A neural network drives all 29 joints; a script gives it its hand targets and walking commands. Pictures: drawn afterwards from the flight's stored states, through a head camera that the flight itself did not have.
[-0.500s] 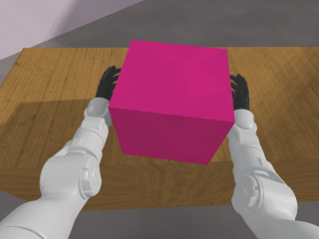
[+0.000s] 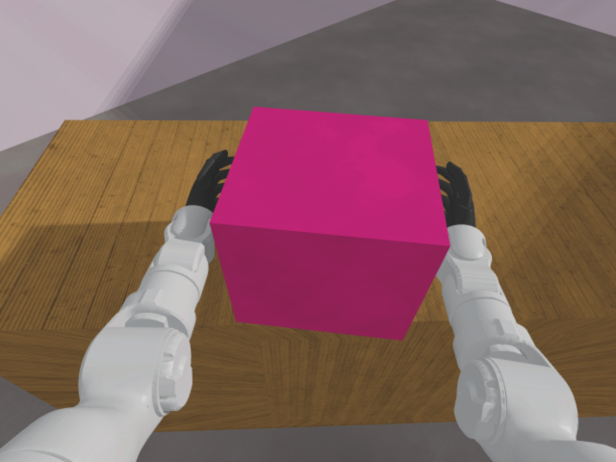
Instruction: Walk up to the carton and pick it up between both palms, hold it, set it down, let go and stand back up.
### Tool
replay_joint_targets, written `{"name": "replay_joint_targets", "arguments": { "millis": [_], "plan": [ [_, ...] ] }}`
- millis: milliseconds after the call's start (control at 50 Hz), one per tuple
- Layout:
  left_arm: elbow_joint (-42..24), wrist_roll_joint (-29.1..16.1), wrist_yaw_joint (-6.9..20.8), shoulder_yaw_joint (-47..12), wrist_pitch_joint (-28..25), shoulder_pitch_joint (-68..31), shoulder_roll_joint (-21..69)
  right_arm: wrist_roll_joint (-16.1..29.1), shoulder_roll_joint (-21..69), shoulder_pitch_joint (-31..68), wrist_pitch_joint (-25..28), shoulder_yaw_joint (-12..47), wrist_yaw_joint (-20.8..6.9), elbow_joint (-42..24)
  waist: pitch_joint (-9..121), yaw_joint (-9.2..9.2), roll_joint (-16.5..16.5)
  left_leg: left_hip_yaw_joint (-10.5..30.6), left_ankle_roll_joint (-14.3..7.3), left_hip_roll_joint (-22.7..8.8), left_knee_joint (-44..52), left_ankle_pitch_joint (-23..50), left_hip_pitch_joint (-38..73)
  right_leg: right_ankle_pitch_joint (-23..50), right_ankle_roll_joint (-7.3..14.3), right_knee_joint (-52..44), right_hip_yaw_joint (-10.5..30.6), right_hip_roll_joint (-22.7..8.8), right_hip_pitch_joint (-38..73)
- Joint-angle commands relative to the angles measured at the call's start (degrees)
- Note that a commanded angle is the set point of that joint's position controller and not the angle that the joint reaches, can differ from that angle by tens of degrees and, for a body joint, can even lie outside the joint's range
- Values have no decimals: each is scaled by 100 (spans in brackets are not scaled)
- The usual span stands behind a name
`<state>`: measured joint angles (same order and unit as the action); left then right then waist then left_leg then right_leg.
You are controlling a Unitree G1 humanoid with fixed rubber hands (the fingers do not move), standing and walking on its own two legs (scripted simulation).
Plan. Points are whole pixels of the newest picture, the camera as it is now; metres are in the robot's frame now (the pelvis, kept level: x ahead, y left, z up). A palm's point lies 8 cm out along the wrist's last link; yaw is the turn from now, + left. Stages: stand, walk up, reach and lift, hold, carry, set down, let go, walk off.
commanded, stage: reach and lift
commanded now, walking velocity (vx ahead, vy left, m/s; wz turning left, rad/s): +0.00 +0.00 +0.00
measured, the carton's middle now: (328, 224) +0.43 -0.01 +0.05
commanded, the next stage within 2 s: hold in 1.90 s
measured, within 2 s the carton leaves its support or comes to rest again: neither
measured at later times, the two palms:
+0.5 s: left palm (188, 191) +0.39 +0.17 +0.15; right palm (472, 198) +0.39 -0.18 +0.16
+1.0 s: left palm (164, 184) +0.36 +0.19 +0.19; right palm (473, 186) +0.38 -0.16 +0.19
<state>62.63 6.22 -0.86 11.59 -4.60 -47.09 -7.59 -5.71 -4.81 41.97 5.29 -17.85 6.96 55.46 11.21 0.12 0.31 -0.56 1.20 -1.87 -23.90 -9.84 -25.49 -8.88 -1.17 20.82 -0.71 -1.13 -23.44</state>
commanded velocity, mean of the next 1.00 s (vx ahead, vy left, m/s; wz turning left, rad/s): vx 0.00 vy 0.00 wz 0.00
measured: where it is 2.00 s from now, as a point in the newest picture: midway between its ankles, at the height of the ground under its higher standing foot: outside the picture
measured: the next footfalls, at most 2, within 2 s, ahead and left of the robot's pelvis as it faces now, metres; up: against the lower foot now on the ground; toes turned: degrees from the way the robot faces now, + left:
none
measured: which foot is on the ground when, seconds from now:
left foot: down 0.00-1.00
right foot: down 0.00-1.00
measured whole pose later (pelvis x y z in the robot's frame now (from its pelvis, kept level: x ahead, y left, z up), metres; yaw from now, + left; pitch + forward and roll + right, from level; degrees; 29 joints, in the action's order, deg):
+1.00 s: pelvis -0.02 -0.01 +0.00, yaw +0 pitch +1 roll +0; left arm 31.4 7.2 1.4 16.3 25.7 -40.7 -6.2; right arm 4.3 -6.7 46.0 -13.1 -8.2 8.7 46.1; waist 7.6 0.1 0.3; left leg -0.5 1.2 -1.9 -20.7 -8.4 -12.9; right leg -8.2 -1.2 19.0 -0.8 -1.1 -11.5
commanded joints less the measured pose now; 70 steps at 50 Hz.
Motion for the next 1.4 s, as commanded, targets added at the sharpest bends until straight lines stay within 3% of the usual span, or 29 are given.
{"name": "replay_joint_targets", "arguments": {
  "millis": [0,20,120,180,220,240,340,440,480,500,540,580,620,640,700,720,780,820,840,880,940,1000,1020,1120,1200,1220,1300,1320,1380],
  "plan": [
    [-1810,-366,529,-1650,-91,-4136,4372,608,3650,4116,133,2520,-1058,-966,2802,245,-431,-27,442,226,-97,2704,2801,1572,144,-345,-318,406,1696],
    [-1716,-358,530,-1576,27,-4116,4348,629,3516,4033,23,2413,-1055,-758,2521,343,-442,17,425,225,-13,2462,2831,1352,148,-398,-337,409,1588],
    [-1792,-322,600,-1337,423,-4350,4245,774,3402,4334,-249,2171,-1066,-575,2006,318,-310,-17,321,273,277,1589,2647,735,146,-471,-280,399,1543],
    [-2132,-447,626,-1438,573,-4541,4286,893,3556,4688,-312,2250,-1048,-1014,2164,263,-232,-36,282,314,298,1605,2516,951,138,-389,-233,403,1879],
    [-2191,-399,609,-1346,700,-4395,4245,946,3609,4718,-415,2290,-1062,-914,2150,200,-206,-87,258,363,349,1562,2531,977,108,-396,-244,407,2030],
    [-2043,-321,644,-1164,781,-4418,4161,922,3632,4730,-482,2191,-1044,-795,1891,179,-102,-86,161,374,424,1189,2412,794,89,-411,-188,374,2060],
    [-2004,-187,738,-976,1183,-4153,3993,883,3448,4665,-702,1997,-1012,-744,1415,240,-53,-121,115,369,617,805,2342,502,97,-467,-194,415,2092],
    [-2819,-221,690,-1117,1352,-4255,4045,1075,3602,4657,-791,2212,-988,-920,2035,127,-168,-105,185,409,523,1411,2714,880,79,-412,-216,457,2313],
    [-2951,-247,685,-1200,1473,-4176,4036,1124,3557,4609,-828,2237,-932,-979,2171,210,-195,-105,223,417,451,1689,2828,1124,66,-387,-226,471,2424],
    [-3151,-265,659,-1343,1561,-3980,4125,1233,3522,4611,-815,2409,-929,-1220,2379,166,-233,-86,299,390,381,2125,3077,1343,81,-365,-292,521,2489],
    [-2847,-15,744,-1007,1800,-3507,3911,1311,3411,4423,-928,2408,-848,-1103,1770,93,-81,-122,196,454,430,1899,2800,1335,33,-418,-206,489,2609],
    [-2987,48,825,-997,2001,-3274,3924,1457,3406,4570,-964,2545,-755,-1523,1818,60,-6,-126,154,486,440,1974,2718,1611,-5,-422,-165,474,2870],
    [-2843,210,898,-866,2210,-3060,3852,1449,3262,4442,-1081,2442,-694,-1379,1415,159,85,-125,106,507,521,1766,2652,1357,-22,-503,-205,473,2753],
    [-3126,151,914,-915,2288,-2939,3876,1567,3266,4415,-1108,2613,-674,-1579,1509,85,105,-115,104,489,529,1879,2679,1419,-24,-487,-210,504,2861],
    [-3732,96,937,-1136,2397,-3187,3872,1700,3419,4398,-1183,2820,-626,-1886,1830,103,60,-141,106,513,457,2023,2813,1535,-40,-414,-199,492,2987],
    [-3953,-72,907,-1378,2413,-3335,4070,1808,3484,4778,-1141,2954,-611,-2370,2164,95,17,-104,147,519,396,2203,2913,1559,-30,-436,-218,513,2930],
    [-4047,-54,919,-1465,2553,-3220,3924,1753,3478,4449,-1280,3017,-544,-2278,1873,181,80,-94,132,519,421,2087,2843,1467,-36,-467,-247,533,2906],
    [-4227,-133,893,-1632,2638,-3242,4041,1865,3510,4581,-1323,3113,-546,-2530,1838,142,-36,-78,146,521,408,2008,2825,1263,-18,-461,-239,548,2814],
    [-4151,-87,906,-1527,2703,-3203,3971,1886,3494,4676,-1372,3097,-528,-2583,1768,110,72,-88,88,525,446,1807,2754,1145,-50,-509,-204,523,2767],
    [-4526,-83,868,-1596,2805,-3233,3982,1979,3489,4414,-1487,3135,-538,-2408,1776,117,-109,-61,148,501,432,1941,2831,1098,-1,-510,-226,558,2721],
    [-4300,7,924,-1431,3031,-3122,3854,1868,3311,4500,-1634,2914,-550,-2256,1393,180,28,-82,76,493,600,1337,2652,623,0,-593,-227,513,2617],
    [-4482,-43,971,-1406,3158,-3203,3773,1876,3332,4634,-1727,2958,-537,-2466,1443,244,139,-100,5,509,601,1306,2602,714,-52,-588,-223,498,2684],
    [-4672,-164,958,-1587,3171,-3381,3838,1905,3266,4577,-1750,2923,-546,-2486,1520,330,-46,-60,83,472,587,1327,2648,772,-7,-536,-220,490,2631],
    [-4963,-334,892,-1809,3304,-3377,3864,2089,3354,4834,-1848,3159,-513,-2903,1963,320,-56,-33,105,478,461,1749,2809,1116,-25,-517,-221,541,2750],
    [-4839,-175,935,-1647,3488,-3161,3749,2105,3246,4564,-2027,3090,-489,-2713,1634,344,7,-19,78,500,494,1594,2694,1077,-30,-527,-213,522,2817],
    [-4862,-153,945,-1663,3537,-3117,3739,2080,3138,4469,-2082,2970,-502,-2550,1407,421,-77,-15,116,478,553,1450,2695,938,-11,-570,-220,508,2733],
    [-4708,-177,1007,-1567,3657,-3291,3725,2059,3139,4738,-2156,2886,-506,-2587,1284,428,29,-27,47,469,626,1101,2542,656,-35,-593,-208,471,2644],
    [-4779,-204,1002,-1569,3648,-3442,3684,2099,3229,4966,-2150,2953,-510,-2732,1432,367,65,-37,15,496,610,1117,2536,668,-52,-596,-213,473,2666],
    [-5135,-384,911,-1884,3616,-3636,3792,2196,3295,5056,-2135,3028,-517,-2943,1797,439,-135,23,119,473,470,1609,2674,1088,-17,-503,-229,530,2724]
  ]
}}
